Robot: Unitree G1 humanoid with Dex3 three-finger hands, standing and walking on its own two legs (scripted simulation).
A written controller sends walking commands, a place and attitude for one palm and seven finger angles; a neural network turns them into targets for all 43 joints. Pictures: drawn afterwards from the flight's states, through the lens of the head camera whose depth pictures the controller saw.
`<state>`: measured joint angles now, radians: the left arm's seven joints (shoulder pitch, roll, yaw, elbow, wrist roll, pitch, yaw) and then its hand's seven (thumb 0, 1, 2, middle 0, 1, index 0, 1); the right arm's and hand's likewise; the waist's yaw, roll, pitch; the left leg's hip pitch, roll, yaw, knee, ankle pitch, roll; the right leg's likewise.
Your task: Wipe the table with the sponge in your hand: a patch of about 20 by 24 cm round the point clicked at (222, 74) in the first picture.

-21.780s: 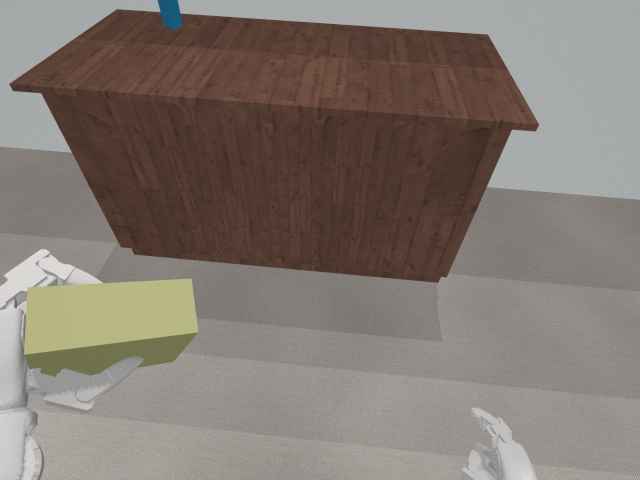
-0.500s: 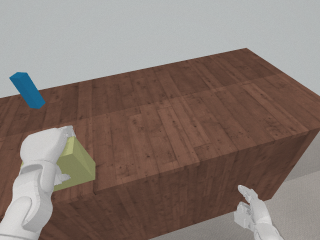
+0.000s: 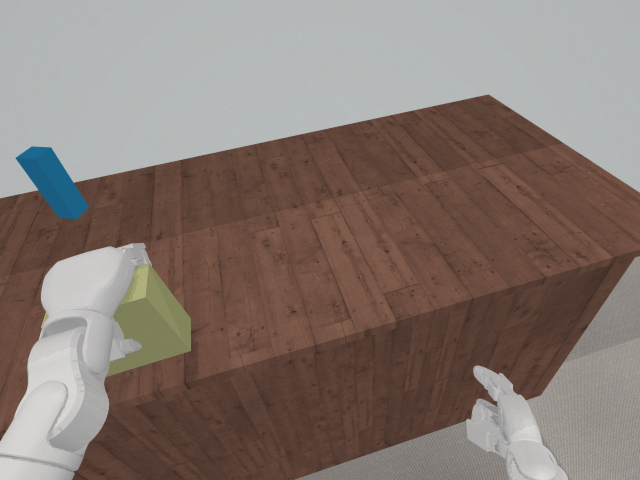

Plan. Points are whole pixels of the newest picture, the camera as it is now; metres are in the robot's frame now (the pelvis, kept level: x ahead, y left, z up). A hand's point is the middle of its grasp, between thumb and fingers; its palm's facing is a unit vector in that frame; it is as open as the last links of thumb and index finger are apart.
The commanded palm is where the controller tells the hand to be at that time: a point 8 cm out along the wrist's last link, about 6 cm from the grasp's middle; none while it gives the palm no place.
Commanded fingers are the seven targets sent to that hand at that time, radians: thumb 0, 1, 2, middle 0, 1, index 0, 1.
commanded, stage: move the sponge above the wiping area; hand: left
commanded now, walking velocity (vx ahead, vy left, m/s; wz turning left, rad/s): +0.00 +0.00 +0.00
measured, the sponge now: (134, 331) +0.24 +0.30 +0.07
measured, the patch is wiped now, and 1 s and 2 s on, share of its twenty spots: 0.00 0.00 0.10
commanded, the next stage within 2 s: lower the sponge onto the table in 0.12 s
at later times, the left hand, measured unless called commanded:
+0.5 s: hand (116, 307) +0.25 +0.30 +0.12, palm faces +0.04 -0.07 -1.00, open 9.7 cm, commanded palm +0.22 +0.30 +0.20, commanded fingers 0.00 0.10 1.30 -1.20 -1.60 -1.20 -1.60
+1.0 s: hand (121, 316) +0.25 +0.30 +0.10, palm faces +0.02 -0.09 -1.00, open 9.7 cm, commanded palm +0.22 +0.30 +0.17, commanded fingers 0.00 0.10 1.30 -1.20 -1.60 -1.20 -1.60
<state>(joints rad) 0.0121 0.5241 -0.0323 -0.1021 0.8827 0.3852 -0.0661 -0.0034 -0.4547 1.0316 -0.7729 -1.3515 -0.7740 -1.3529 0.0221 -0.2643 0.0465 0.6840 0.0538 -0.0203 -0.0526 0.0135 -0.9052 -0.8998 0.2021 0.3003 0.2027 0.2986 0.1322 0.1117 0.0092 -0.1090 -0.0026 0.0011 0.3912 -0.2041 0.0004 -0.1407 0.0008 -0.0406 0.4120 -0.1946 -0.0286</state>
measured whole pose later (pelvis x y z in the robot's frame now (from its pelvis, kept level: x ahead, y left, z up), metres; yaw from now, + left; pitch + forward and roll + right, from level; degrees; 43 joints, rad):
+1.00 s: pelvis +0.01 +0.00 +0.00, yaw +0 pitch -4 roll +0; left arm 0.07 0.51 -0.02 -0.10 0.89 0.34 -0.05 0.00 -0.46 1.03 -0.77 -1.35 -0.77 -1.35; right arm 0.05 -0.26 0.04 0.67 0.05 -0.02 -0.05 0.01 -0.91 -0.90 0.20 0.30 0.20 0.30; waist 0.13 0.10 0.01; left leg -0.12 0.00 -0.01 0.41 -0.23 0.01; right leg -0.13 0.00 -0.04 0.40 -0.21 -0.02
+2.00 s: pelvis +0.00 -0.01 +0.00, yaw +1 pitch -1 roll +0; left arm -0.11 0.51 -0.02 0.21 0.93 0.27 0.00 -0.01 -0.47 1.06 -0.78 -1.35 -0.78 -1.35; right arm 0.10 -0.28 0.01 0.70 0.07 -0.02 -0.08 0.01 -0.91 -0.90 0.20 0.30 0.20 0.30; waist 0.11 0.10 -0.02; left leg -0.20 0.00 -0.02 0.45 -0.23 -0.01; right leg -0.22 0.01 -0.06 0.46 -0.21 -0.04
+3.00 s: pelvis +0.00 +0.01 -0.01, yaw +0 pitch +6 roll +0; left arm -0.55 0.62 0.04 0.79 1.00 0.10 0.04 0.01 -0.52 1.11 -0.79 -1.35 -0.79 -1.35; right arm 0.23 -0.30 -0.01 0.72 0.09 0.04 -0.07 0.01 -0.91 -0.90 0.20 0.30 0.20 0.30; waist 0.03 0.07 -0.07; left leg -0.40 0.00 -0.01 0.54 -0.26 0.01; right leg -0.41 0.01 -0.04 0.51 -0.22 -0.02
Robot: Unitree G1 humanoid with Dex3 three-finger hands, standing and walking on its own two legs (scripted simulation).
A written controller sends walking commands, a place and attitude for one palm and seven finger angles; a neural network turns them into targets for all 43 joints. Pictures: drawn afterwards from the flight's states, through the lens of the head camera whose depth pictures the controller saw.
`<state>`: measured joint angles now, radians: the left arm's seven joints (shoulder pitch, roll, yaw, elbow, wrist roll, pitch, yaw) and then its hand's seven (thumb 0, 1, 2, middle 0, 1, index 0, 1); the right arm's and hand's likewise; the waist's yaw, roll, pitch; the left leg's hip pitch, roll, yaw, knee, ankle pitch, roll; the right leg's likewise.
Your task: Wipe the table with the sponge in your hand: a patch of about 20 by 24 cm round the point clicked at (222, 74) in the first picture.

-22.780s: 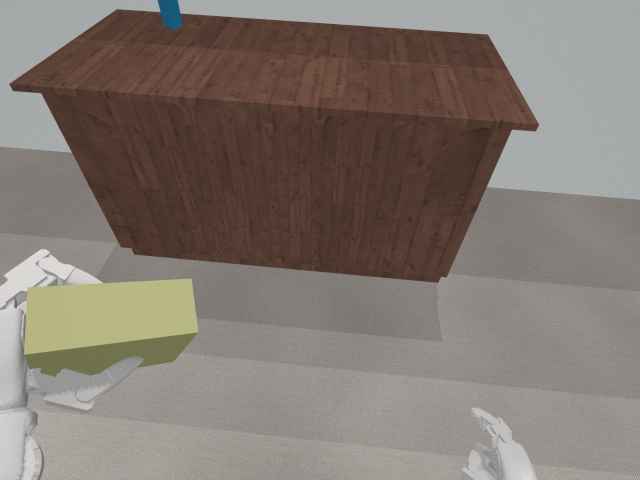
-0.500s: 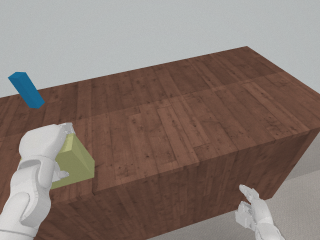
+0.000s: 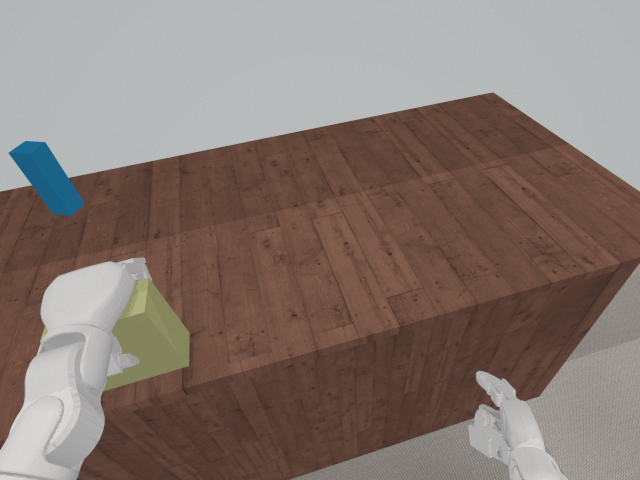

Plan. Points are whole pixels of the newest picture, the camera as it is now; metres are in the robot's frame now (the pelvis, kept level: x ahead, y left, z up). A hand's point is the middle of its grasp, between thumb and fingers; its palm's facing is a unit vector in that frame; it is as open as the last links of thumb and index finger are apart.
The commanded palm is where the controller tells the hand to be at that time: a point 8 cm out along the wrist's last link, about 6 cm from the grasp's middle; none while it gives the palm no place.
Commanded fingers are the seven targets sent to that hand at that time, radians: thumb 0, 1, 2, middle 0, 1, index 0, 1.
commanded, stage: lower the sponge onto the table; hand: left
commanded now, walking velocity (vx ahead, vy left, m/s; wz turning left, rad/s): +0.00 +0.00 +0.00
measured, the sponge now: (133, 345) +0.23 +0.30 +0.05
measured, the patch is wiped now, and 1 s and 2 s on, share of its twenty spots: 0.00 0.10 0.15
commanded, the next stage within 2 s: wipe forward along the first lane in 0.54 s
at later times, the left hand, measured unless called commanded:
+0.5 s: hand (121, 332) +0.23 +0.30 +0.09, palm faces +0.02 -0.08 -1.00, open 9.7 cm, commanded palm +0.21 +0.29 +0.15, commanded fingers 0.00 0.10 1.30 -1.20 -1.60 -1.20 -1.60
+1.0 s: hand (126, 311) +0.26 +0.31 +0.08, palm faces -0.04 -0.03 -1.00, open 9.7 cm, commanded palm +0.25 +0.30 +0.13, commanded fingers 0.00 0.10 1.30 -1.20 -1.60 -1.20 -1.60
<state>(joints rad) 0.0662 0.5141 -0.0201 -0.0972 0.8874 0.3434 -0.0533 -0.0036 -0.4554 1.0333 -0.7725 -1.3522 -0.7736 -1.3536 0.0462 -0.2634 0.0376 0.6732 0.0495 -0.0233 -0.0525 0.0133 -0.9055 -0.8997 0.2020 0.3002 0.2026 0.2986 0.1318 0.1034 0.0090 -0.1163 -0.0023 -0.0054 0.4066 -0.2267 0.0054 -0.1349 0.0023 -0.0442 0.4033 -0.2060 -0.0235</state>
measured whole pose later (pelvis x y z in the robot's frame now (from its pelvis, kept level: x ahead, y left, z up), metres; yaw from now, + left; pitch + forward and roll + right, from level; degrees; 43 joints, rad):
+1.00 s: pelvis -0.01 -0.01 +0.00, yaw +1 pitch -1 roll +0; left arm -0.11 0.51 -0.02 0.21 0.93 0.27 0.00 -0.01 -0.47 1.06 -0.78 -1.35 -0.78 -1.35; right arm 0.10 -0.28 0.01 0.70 0.07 -0.02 -0.08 0.01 -0.91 -0.90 0.20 0.30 0.20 0.30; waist 0.11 0.10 -0.02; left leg -0.20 0.00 -0.02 0.45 -0.23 -0.01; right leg -0.22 0.01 -0.06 0.46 -0.21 -0.04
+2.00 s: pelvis -0.01 +0.00 -0.01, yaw +0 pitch +6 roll +0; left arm -0.55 0.62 0.04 0.79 1.00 0.10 0.04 0.01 -0.52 1.11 -0.79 -1.35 -0.79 -1.35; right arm 0.23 -0.30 -0.01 0.72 0.09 0.04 -0.07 0.01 -0.91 -0.90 0.20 0.30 0.20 0.30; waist 0.03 0.07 -0.07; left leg -0.40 0.00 -0.01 0.54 -0.26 0.01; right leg -0.41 0.01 -0.04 0.51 -0.22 -0.02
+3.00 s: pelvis +0.03 +0.02 +0.00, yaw +0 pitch +7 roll -1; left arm -0.61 0.49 -0.09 0.70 0.99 0.29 0.06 0.00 -0.50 1.11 -0.76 -1.38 -0.76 -1.39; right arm 0.16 -0.28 0.00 0.70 0.08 0.06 -0.04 0.01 -0.91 -0.90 0.20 0.30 0.20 0.30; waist 0.03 0.06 -0.08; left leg -0.33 -0.02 -0.01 0.49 -0.29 0.03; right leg -0.32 -0.02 -0.04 0.44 -0.24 0.01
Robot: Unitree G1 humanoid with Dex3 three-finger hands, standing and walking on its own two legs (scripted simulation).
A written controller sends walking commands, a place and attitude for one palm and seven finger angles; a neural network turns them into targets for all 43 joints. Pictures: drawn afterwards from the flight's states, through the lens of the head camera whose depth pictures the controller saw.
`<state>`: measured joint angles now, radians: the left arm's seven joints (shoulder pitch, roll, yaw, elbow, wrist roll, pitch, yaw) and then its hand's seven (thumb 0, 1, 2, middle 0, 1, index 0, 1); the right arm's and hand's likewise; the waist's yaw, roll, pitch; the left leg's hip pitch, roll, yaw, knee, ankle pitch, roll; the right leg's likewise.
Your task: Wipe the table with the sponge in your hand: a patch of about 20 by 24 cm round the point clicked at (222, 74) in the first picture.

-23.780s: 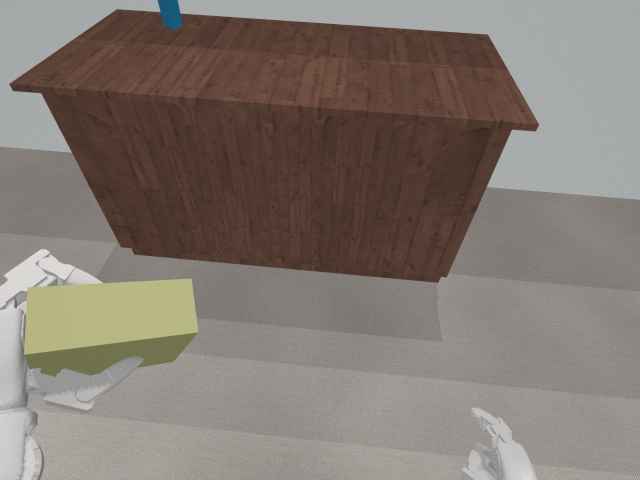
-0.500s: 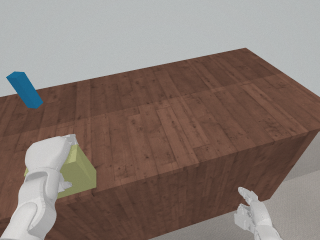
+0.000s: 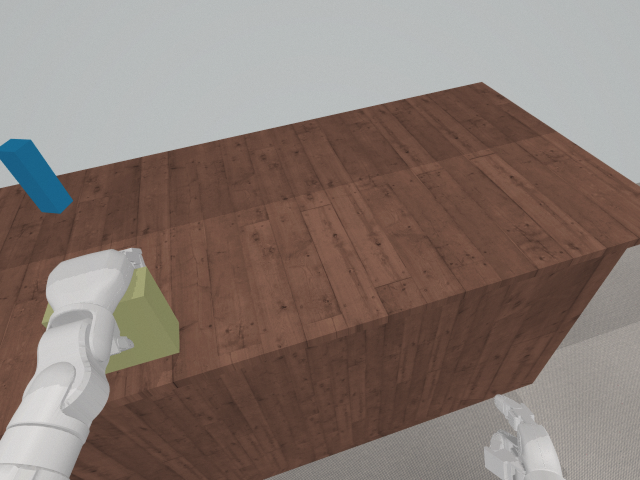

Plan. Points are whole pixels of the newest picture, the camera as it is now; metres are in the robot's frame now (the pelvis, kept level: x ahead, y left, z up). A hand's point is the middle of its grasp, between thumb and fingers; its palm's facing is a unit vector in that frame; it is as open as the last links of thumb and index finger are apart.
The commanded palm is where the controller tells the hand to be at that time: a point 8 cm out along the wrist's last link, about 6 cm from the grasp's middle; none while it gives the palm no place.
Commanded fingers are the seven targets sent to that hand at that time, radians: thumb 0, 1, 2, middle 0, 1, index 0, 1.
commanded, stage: wipe forward along the first lane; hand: left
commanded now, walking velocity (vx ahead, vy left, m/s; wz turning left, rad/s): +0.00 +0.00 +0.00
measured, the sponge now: (126, 332) +0.27 +0.32 +0.04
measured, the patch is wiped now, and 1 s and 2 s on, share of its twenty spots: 0.10 0.15 0.30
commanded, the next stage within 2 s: slide across to the middle lane in 1.26 s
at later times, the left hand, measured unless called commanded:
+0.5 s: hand (120, 278) +0.32 +0.34 +0.09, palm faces -0.08 +0.00 -1.00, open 9.7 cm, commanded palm +0.31 +0.33 +0.12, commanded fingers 0.00 0.10 1.30 -1.20 -1.60 -1.20 -1.60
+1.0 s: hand (122, 249) +0.37 +0.36 +0.09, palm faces -0.11 +0.01 -0.99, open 9.7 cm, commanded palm +0.36 +0.36 +0.12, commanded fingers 0.00 0.10 1.30 -1.20 -1.60 -1.20 -1.60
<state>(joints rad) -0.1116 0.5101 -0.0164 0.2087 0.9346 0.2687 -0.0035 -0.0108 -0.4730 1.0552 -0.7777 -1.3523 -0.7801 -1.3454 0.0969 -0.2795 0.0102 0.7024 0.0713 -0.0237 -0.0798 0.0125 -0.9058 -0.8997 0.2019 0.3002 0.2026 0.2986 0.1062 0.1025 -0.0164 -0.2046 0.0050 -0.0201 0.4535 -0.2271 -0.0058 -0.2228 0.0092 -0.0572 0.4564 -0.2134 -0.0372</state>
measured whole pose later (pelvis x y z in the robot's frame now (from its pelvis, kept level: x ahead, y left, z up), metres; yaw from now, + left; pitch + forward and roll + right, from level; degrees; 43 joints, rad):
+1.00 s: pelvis +0.00 +0.01 -0.01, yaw -1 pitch +6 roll +0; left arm -0.55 0.62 0.04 0.79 1.00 0.10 0.04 0.01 -0.52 1.11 -0.79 -1.35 -0.79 -1.35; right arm 0.23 -0.30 -0.01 0.72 0.09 0.04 -0.07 0.01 -0.91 -0.90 0.20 0.30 0.20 0.30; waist 0.03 0.07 -0.07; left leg -0.40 0.00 -0.01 0.54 -0.26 0.01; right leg -0.41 0.01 -0.04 0.51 -0.22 -0.02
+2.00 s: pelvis +0.04 +0.03 +0.00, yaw +0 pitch +7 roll -1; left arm -0.61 0.49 -0.09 0.70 0.99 0.29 0.06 0.00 -0.50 1.11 -0.76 -1.38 -0.76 -1.39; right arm 0.16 -0.28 0.00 0.70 0.08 0.06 -0.04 0.01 -0.91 -0.90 0.20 0.30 0.20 0.30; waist 0.03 0.06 -0.08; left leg -0.33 -0.02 -0.01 0.49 -0.29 0.03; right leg -0.32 -0.02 -0.04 0.44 -0.24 0.01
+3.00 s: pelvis +0.04 +0.02 +0.00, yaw +0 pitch +3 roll +0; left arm -0.34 0.40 -0.20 0.34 0.97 0.49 0.07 0.01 -0.47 1.09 -0.74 -1.40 -0.74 -1.41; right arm 0.08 -0.28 0.03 0.66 0.10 0.12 -0.02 0.01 -0.91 -0.90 0.20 0.30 0.20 0.30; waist 0.07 0.09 -0.08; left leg -0.24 -0.01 -0.01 0.48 -0.29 0.02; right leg -0.25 -0.01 -0.04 0.47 -0.27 -0.01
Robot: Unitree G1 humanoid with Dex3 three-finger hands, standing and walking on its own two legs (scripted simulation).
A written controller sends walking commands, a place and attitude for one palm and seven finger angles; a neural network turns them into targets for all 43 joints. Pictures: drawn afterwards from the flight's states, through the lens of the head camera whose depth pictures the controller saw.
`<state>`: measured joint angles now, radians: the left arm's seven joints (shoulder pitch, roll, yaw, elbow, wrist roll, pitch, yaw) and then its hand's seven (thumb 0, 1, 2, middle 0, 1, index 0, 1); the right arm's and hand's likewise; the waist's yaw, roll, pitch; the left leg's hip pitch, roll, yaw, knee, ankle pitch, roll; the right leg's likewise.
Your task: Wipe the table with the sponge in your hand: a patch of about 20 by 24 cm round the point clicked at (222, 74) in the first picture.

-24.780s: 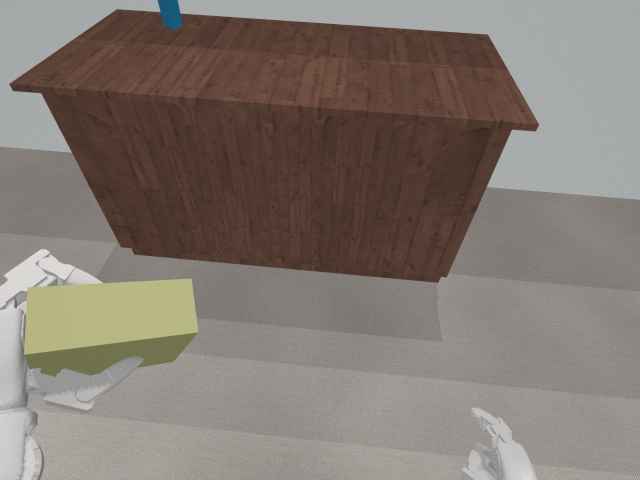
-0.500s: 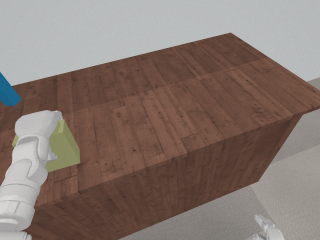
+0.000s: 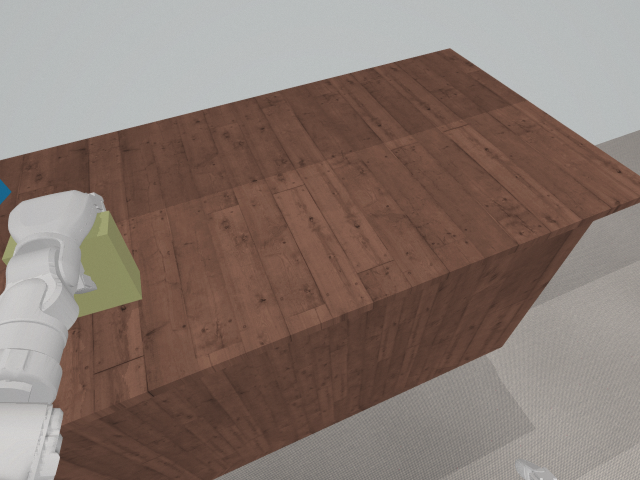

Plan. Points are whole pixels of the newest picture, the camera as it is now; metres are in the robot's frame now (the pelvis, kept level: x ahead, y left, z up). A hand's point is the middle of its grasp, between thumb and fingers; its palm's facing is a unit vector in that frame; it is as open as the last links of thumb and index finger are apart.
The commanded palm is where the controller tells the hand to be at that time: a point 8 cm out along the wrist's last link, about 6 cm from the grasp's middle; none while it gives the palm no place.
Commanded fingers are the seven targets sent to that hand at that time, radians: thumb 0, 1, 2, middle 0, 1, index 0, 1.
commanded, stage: wipe forward along the first lane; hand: left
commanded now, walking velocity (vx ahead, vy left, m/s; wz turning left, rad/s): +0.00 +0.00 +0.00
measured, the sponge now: (88, 278) +0.35 +0.36 +0.04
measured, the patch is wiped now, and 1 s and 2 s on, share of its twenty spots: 0.15 0.30 0.55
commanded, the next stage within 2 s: slide across to the middle lane in 0.26 s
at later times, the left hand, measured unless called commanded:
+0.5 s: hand (80, 224) +0.41 +0.37 +0.09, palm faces -0.13 +0.04 -0.99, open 9.7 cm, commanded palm +0.40 +0.34 +0.14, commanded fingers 0.00 0.10 1.30 -1.20 -1.60 -1.20 -1.60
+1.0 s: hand (117, 213) +0.43 +0.33 +0.09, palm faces -0.06 -0.01 -1.00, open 9.8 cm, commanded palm +0.42 +0.30 +0.15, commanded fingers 0.00 0.10 1.30 -1.20 -1.60 -1.20 -1.60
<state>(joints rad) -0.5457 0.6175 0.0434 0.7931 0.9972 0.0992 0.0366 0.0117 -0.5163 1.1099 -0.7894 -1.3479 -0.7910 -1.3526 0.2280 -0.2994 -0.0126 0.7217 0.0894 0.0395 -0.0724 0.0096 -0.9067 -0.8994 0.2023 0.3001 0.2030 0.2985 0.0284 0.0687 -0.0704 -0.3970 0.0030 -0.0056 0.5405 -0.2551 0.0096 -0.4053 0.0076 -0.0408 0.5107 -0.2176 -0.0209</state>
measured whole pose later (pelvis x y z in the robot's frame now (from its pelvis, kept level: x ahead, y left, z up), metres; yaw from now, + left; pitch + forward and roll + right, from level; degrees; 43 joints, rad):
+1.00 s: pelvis +0.04 +0.02 +0.01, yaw +1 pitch +7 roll -1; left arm -0.61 0.49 -0.09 0.70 0.99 0.29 0.06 0.00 -0.50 1.11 -0.76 -1.38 -0.76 -1.39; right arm 0.16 -0.28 0.00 0.70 0.08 0.06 -0.04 0.01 -0.91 -0.90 0.20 0.30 0.20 0.30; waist 0.03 0.06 -0.08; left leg -0.33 -0.02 -0.01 0.49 -0.29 0.03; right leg -0.32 -0.02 -0.04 0.44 -0.24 0.01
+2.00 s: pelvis +0.04 +0.01 +0.00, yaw +0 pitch +3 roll +0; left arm -0.34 0.40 -0.20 0.34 0.97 0.49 0.07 0.01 -0.47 1.09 -0.74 -1.40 -0.74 -1.41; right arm 0.08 -0.28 0.03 0.66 0.10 0.12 -0.02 0.01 -0.91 -0.90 0.20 0.30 0.20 0.30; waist 0.07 0.09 -0.08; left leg -0.24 -0.01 -0.01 0.48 -0.29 0.02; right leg -0.25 -0.01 -0.04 0.47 -0.27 -0.01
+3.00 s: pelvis +0.02 -0.01 +0.00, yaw -1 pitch -2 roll +0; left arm -0.06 0.37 -0.26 -0.04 0.97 0.61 0.03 0.02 -0.47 1.09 -0.73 -1.41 -0.73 -1.41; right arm 0.02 -0.27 0.04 0.65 0.10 0.09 0.01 0.01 -0.91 -0.90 0.20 0.30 0.20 0.30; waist 0.10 0.10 -0.06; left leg -0.18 0.00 0.01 0.49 -0.28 0.00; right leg -0.22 0.01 -0.02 0.51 -0.27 -0.03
